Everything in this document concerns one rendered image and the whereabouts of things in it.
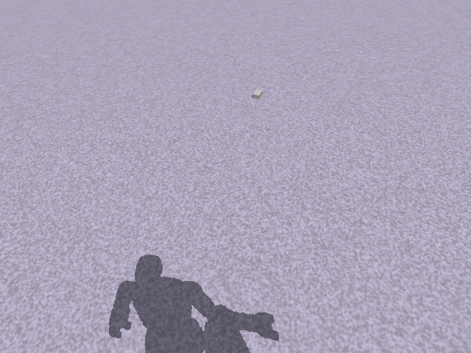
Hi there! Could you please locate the small box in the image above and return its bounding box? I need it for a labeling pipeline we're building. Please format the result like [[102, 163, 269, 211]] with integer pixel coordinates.
[[253, 89, 263, 99]]

